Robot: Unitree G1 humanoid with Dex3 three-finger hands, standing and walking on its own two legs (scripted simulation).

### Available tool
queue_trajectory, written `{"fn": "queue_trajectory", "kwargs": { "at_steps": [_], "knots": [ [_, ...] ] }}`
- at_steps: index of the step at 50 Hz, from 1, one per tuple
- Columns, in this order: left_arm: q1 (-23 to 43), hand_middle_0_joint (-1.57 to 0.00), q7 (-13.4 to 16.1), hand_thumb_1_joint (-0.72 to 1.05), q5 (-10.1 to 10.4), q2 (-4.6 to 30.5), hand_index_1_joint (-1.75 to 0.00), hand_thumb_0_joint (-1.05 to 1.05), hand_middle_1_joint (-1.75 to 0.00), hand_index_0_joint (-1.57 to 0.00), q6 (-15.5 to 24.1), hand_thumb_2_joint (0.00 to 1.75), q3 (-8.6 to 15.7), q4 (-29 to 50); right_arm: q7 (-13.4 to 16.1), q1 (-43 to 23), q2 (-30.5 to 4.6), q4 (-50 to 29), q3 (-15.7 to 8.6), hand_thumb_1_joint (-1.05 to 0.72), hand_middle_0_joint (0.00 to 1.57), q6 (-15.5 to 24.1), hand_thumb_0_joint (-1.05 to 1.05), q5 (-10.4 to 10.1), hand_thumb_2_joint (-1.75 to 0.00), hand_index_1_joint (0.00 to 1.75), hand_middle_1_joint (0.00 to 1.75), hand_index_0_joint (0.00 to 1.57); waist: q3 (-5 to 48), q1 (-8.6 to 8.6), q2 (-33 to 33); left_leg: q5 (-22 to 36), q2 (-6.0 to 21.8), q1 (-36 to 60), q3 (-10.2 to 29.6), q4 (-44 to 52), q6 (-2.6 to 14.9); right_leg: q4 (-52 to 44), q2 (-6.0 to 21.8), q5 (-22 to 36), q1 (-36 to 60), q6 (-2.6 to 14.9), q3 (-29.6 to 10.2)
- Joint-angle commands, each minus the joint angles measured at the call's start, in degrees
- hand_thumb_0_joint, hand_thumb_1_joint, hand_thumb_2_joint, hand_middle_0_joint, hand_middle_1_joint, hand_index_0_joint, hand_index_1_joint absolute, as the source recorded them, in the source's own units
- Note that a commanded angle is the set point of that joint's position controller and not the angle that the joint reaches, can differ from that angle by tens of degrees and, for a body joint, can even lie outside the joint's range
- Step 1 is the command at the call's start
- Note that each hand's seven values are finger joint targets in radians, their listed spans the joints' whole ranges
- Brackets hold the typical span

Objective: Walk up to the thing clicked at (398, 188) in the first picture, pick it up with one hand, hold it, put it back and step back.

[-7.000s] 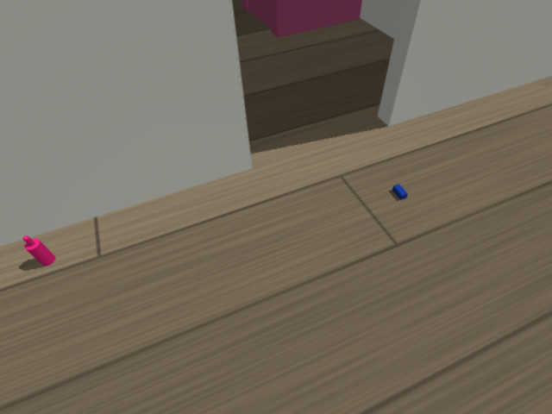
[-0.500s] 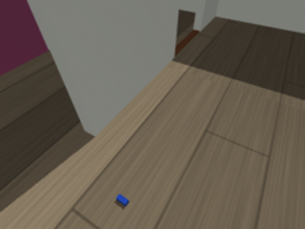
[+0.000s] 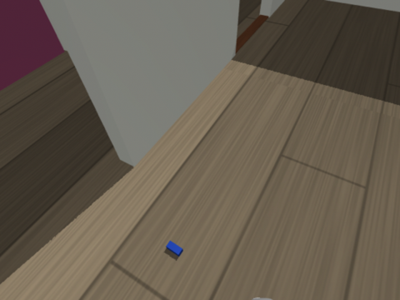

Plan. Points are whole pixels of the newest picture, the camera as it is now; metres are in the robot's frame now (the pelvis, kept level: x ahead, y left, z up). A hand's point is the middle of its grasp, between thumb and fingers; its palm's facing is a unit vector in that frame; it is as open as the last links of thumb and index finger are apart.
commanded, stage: walk up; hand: left
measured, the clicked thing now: (174, 248) +0.46 +0.19 -0.75
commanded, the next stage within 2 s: stand in 1.12 s
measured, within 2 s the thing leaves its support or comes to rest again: neither
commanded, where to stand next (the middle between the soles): +0.04 -0.03 m, yaw -5 degrees
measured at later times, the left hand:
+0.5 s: hand out of the picture +0.13 +0.19 -0.15, palm faces -0.13 -0.92 -0.37, open 7.3 cm
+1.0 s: hand out of the picture +0.07 +0.24 -0.14, palm faces -0.05 -0.93 -0.36, open 7.3 cm
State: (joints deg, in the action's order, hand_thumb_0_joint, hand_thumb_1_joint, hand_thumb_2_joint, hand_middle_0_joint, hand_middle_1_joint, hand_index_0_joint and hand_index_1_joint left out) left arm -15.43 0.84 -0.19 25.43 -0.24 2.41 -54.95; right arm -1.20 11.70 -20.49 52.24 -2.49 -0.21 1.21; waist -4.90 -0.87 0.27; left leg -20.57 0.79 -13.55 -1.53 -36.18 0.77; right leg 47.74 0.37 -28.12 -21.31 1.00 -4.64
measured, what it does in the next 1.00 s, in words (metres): steps on the spot: right foot, then left foot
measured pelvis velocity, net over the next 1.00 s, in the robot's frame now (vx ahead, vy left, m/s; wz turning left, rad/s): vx -0.02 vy -0.02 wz -0.07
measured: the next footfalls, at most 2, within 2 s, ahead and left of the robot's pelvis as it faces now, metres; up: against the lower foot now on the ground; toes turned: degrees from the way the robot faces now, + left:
right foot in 0.12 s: +0.05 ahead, -0.16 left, +0.00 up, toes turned -4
left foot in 0.74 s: +0.03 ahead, +0.10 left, +0.00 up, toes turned -3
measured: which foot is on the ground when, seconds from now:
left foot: down 0.00-0.44, up 0.46-0.72, down 0.74-1.00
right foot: up 0.00-0.10, down 0.12-1.00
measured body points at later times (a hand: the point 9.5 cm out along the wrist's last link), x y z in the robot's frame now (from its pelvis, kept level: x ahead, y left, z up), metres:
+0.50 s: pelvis -0.02 -0.06 -0.01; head +0.01 -0.06 +0.44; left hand +0.14 +0.24 -0.12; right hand +0.01 -0.40 -0.12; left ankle -0.01 +0.11 -0.71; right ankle +0.01 -0.16 -0.73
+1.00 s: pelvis -0.02 -0.02 +0.01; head -0.02 -0.02 +0.46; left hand +0.07 +0.29 -0.12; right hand +0.03 -0.32 -0.12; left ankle -0.01 +0.10 -0.73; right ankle +0.01 -0.16 -0.73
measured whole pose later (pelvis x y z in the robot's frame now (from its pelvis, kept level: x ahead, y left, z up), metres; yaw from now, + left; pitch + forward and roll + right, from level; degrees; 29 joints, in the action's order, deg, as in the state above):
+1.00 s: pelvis -0.02 -0.02 +0.01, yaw -4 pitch -3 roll +0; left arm -9.0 -0.6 -0.1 21.6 1.1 0.7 -61.8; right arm -1.6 10.2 -19.4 61.3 -0.5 -0.1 0.9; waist -2.2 -0.8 0.1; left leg -16.3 0.6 -10.3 -1.0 -29.3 0.2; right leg 28.2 1.4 -12.3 -13.2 -1.1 -0.9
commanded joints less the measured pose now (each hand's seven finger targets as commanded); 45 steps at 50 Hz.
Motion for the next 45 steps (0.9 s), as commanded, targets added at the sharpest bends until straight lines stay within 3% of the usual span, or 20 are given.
{"fn": "queue_trajectory", "kwargs": {
  "at_steps": [1, 4, 7, 9, 10, 11, 13, 15, 16, 18, 19, 21, 22, 23, 25, 30, 36, 38, 40, 45],
  "knots": [
    [2.42, -0.20, -0.02, 0.90, 0.17, 7.63, -0.30, 0.00, -0.30, -0.20, 1.52, 0.90, 2.05, 4.75, 2.33, -0.50, -17.44, -3.24, -3.98, -0.90, 0.20, 3.19, 0.00, -0.65, -0.90, 0.30, 0.30, 0.20, 5.26, 1.44, 8.48, 46.35, 15.14, 10.16, 12.14, 5.27, 9.36, -3.75, 1.17, 1.46, -3.08, 1.01, 2.68],
    [2.52, -0.20, -0.52, 0.90, -0.75, 7.41, -0.30, 0.00, -0.30, -0.20, 0.88, 0.90, 2.47, 5.05, 3.03, -0.59, -18.00, -3.36, -4.05, -0.90, 0.20, 2.54, 0.00, -1.04, -0.90, 0.30, 0.30, 0.20, 4.99, 0.78, 8.60, 43.68, 14.33, 7.36, 10.53, 2.48, 9.03, -12.43, 0.33, 8.30, 2.78, 1.70, 4.85],
    [1.77, -0.20, -0.84, 0.90, -1.54, 12.76, -0.30, 0.00, -0.30, -0.20, 0.71, 0.90, 4.24, 5.20, 3.65, 0.04, -15.35, -4.15, -3.23, -0.90, 0.20, 2.42, 0.00, -2.27, -0.90, 0.30, 0.30, 0.20, 8.06, 0.08, -2.04, 28.30, 6.70, -2.51, 4.32, -4.88, 3.21, -15.85, 6.09, 39.35, 14.62, 6.09, -4.28],
    [6.00, -0.20, -1.36, 0.90, -0.59, 13.69, -0.30, 0.00, -0.30, -0.20, 0.39, 0.90, 3.88, 7.28, 4.05, 1.39, -12.78, -2.97, -2.69, -0.90, 0.20, 2.42, 0.00, -2.12, -0.90, 0.30, 0.30, 0.20, 8.69, 1.28, -7.41, 2.46, 0.05, -0.88, -0.89, -7.13, 1.10, -18.08, 14.26, 36.84, 9.09, 12.87, -11.86],
    [7.77, -0.20, -1.56, 0.90, -0.65, 12.52, -0.30, 0.00, -0.30, -0.20, 0.04, 0.90, 3.47, 7.92, 4.12, 2.93, -12.58, -1.76, -2.75, -0.90, 0.20, 2.69, 0.00, -1.61, -0.90, 0.30, 0.30, 0.20, 8.38, 2.52, -8.39, -1.49, 0.10, 2.33, 0.92, -2.67, 1.72, -17.18, 14.17, 36.00, 5.62, 12.05, -11.78],
    [9.31, -0.20, -1.77, 0.90, -0.70, 11.48, -0.30, 0.00, -0.30, -0.20, -0.49, 0.90, 3.24, 8.34, 4.01, 4.46, -13.94, -0.82, -3.21, -0.90, 0.20, 3.13, 0.00, -1.31, -0.90, 0.30, 0.30, 0.20, 7.79, 3.50, -6.43, 0.21, 1.83, 4.83, 3.61, 1.89, 2.57, -14.72, 11.04, 33.86, 2.31, 9.35, -7.96],
    [10.83, -0.20, -2.01, 0.90, -1.04, 9.61, -0.30, 0.00, -0.30, -0.20, -1.03, 0.90, 3.08, 9.25, 4.01, 5.75, -18.99, -0.38, -4.51, -0.90, 0.20, 3.87, 0.00, -0.78, -0.90, 0.30, 0.30, 0.20, 4.84, 3.48, 1.13, 8.63, 14.14, 4.16, 18.11, 11.83, 8.87, -2.67, 1.38, 21.65, -3.33, 2.55, -0.18],
    [9.34, -0.20, -1.77, 0.90, -1.51, 9.55, -0.30, 0.00, -0.30, -0.20, -1.27, 0.90, 3.98, 8.76, 4.11, 2.01, -20.38, -2.12, -4.55, -0.90, 0.20, 4.52, 0.00, -0.40, -0.90, 0.30, 0.30, 0.20, 3.21, 1.58, 4.71, 25.21, 23.33, 3.42, 24.16, 10.74, 15.99, 3.69, 1.58, -1.87, -4.72, 0.91, 0.58],
    [9.10, -0.20, -1.94, 0.90, -1.50, 9.51, -0.30, 0.00, -0.30, -0.20, -1.07, 0.90, 4.13, 8.84, 4.27, 1.60, -20.09, -2.45, -4.55, -0.90, 0.20, 4.61, 0.00, 0.00, -0.90, 0.30, 0.30, 0.20, 3.27, 1.28, 5.56, 29.28, 23.47, 2.15, 22.60, 9.68, 16.14, 2.57, 2.63, -4.56, -3.92, 1.26, -0.89],
    [7.27, -0.20, -2.54, 0.90, -1.23, 9.32, -0.30, 0.00, -0.30, -0.20, -0.69, 0.90, 4.75, 8.04, 4.22, -1.50, -19.59, -3.69, -4.09, -0.90, 0.20, 4.39, 0.00, 0.23, -0.90, 0.30, 0.30, 0.20, 2.55, -0.70, 7.19, 29.34, 18.32, -3.44, 15.00, 6.14, 12.04, -3.97, 2.36, 0.67, 3.00, 2.02, 1.26],
    [5.80, -0.20, -2.65, 0.90, -0.95, 8.39, -0.30, 0.00, -0.30, -0.20, -0.17, 0.90, 4.54, 7.31, 4.00, -2.79, -18.57, -3.62, -3.63, -0.90, 0.20, 4.24, 0.00, 0.14, -0.90, 0.30, 0.30, 0.20, 3.98, -1.60, 7.44, 26.57, 13.36, -3.56, 8.82, 2.42, 7.70, -13.38, 2.07, 12.03, 7.48, 2.93, 2.13],
    [3.32, -0.20, -2.12, 0.90, -0.85, 11.36, -0.30, 0.00, -0.30, -0.20, 1.39, 0.90, 4.75, 5.72, 3.42, -3.20, -12.60, -3.99, -1.83, -0.90, 0.20, 3.61, 0.00, -0.87, -0.90, 0.30, 0.30, 0.20, 7.24, -1.93, -4.06, 11.13, 1.42, -12.31, -1.15, -13.28, -0.01, -21.89, 10.12, 30.00, 17.26, 7.52, -14.09],
    [4.65, -0.20, -1.68, 0.90, -0.66, 11.90, -0.30, 0.00, -0.30, -0.20, 2.06, 0.90, 4.36, 5.82, 3.52, -1.86, -11.03, -3.89, -0.99, -0.90, 0.20, 2.67, 0.00, -0.44, -0.90, 0.30, 0.30, 0.20, 6.96, -1.01, -5.21, -11.50, 0.87, -16.07, -0.15, -14.21, -0.15, -25.77, 17.42, 25.65, 17.20, 11.50, -22.99],
    [6.79, -0.20, -1.65, 0.90, -0.84, 12.96, -0.30, 0.00, -0.30, -0.20, 2.28, 0.90, 4.22, 6.13, 3.35, -0.65, -12.90, -2.91, -1.66, -0.90, 0.20, 2.03, 0.00, -0.23, -0.90, 0.30, 0.30, 0.20, 7.13, -0.23, -3.36, -16.22, 1.94, -11.00, 2.17, -16.06, 0.47, -27.29, 19.77, 15.62, 10.35, 13.93, -23.93],
    [10.15, -0.20, -1.35, 0.90, -1.23, 12.39, -0.30, 0.00, -0.30, -0.20, 2.07, 0.90, 4.01, 6.43, 2.73, -0.34, -14.26, -1.36, -2.34, -0.90, 0.20, 1.74, 0.00, -0.32, -0.90, 0.30, 0.30, 0.20, 2.78, 0.86, -2.67, -13.52, 2.48, -9.08, 4.26, -15.82, 0.84, -28.64, 15.98, 5.96, 4.56, 11.39, -19.85],
    [9.00, -0.20, -0.50, 0.90, -0.82, 12.05, -0.30, 0.00, -0.30, -0.20, 3.27, 0.90, 3.56, 4.40, 1.96, 2.13, -12.99, 1.11, -1.68, -0.90, 0.20, 0.89, 0.00, -0.31, -0.90, 0.30, 0.30, 0.20, 5.38, 0.60, -6.76, -6.12, 3.06, -8.93, 4.39, -10.34, 0.52, -26.47, 14.03, 17.97, 9.93, 9.02, -14.34],
    [12.75, -0.20, -0.42, 0.90, -0.34, 10.61, -0.30, 0.00, -0.30, -0.20, 2.97, 0.90, 2.72, 4.14, 1.40, 3.11, -12.39, 3.38, -2.01, -0.90, 0.20, 0.98, 0.00, 0.07, -0.90, 0.30, 0.30, 0.20, 5.74, 2.87, -8.32, 0.99, 1.04, 2.40, 1.87, 6.13, 0.91, -24.08, 11.92, 13.01, 3.04, 6.82, -8.72],
    [12.01, -0.20, -0.76, 0.90, 0.33, 6.71, -0.30, 0.00, -0.30, -0.20, 2.68, 0.90, 1.38, 3.98, 1.57, 2.42, -15.01, 3.87, -2.53, -0.90, 0.20, 1.81, 0.00, 0.88, -0.90, 0.30, 0.30, 0.20, 6.29, 2.34, -0.47, 4.41, 6.26, 6.00, 11.41, 14.31, 2.53, -19.69, 7.43, 9.97, -0.78, 2.54, -4.85],
    [10.29, -0.20, -0.65, 0.90, 0.69, 7.31, -0.30, 0.00, -0.30, -0.20, 2.38, 0.90, 1.56, 0.82, 0.98, -4.99, -16.81, 2.57, -2.19, -0.90, 0.20, 1.95, 0.00, 0.06, -0.90, 0.30, 0.30, 0.20, 4.04, -0.73, 3.04, -9.11, 12.07, -5.65, 17.33, 18.09, 6.47, -17.02, 1.02, 4.18, 8.38, 0.62, 2.56],
    [11.23, -0.20, -0.81, 0.90, 0.28, 8.65, -0.30, 0.00, -0.30, -0.20, 3.23, 0.90, 1.39, -1.39, 0.67, -4.19, -13.43, 4.49, -1.02, -0.90, 0.20, 1.79, 0.00, 0.01, -0.90, 0.30, 0.30, 0.20, 1.35, 0.53, 2.13, -4.44, 4.83, -4.22, 9.24, 16.29, 1.94, -26.09, 5.26, 6.37, 8.18, 2.04, -4.44]
  ]
}}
